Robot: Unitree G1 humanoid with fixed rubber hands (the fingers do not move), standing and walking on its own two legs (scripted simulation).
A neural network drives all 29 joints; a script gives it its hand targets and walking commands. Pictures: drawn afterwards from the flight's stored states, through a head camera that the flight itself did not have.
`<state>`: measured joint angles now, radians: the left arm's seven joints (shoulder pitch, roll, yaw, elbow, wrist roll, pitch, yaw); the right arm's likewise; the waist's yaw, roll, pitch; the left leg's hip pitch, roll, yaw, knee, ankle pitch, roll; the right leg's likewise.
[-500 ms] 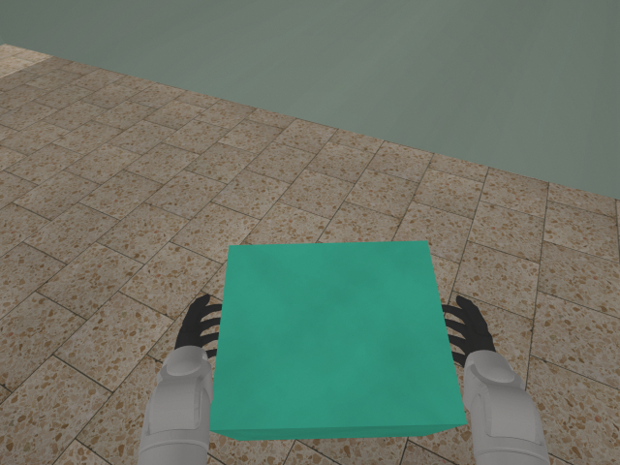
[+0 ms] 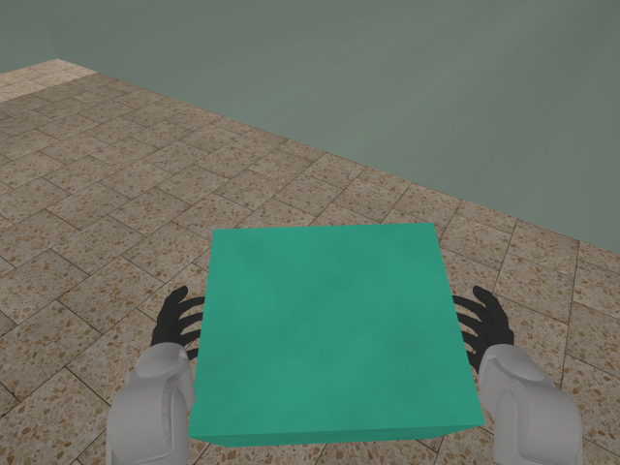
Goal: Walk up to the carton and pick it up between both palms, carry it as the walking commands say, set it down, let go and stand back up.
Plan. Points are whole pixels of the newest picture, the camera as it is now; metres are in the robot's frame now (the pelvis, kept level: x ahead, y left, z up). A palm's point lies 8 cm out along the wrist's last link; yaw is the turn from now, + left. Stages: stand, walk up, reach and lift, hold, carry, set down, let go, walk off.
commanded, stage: carry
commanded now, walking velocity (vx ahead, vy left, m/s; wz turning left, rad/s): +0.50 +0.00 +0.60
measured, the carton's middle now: (326, 338) +0.31 +0.00 +0.02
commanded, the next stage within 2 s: none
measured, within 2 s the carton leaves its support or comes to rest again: neither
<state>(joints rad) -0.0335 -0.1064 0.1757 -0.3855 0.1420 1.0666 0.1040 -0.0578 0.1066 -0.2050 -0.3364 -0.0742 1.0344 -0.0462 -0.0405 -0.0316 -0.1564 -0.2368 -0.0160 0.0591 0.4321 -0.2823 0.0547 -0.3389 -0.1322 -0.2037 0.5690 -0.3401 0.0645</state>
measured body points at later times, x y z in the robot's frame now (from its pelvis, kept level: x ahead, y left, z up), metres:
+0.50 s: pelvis +0.23 +0.00 +0.01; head +0.30 +0.00 +0.46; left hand +0.43 +0.26 +0.06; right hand +0.57 -0.10 +0.05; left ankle +0.18 +0.12 -0.67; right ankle +0.20 -0.11 -0.74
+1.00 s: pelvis +0.59 +0.19 +0.00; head +0.65 +0.22 +0.44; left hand +0.74 +0.49 +0.04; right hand +0.93 +0.16 +0.04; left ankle +0.46 +0.21 -0.74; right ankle +0.75 +0.10 -0.71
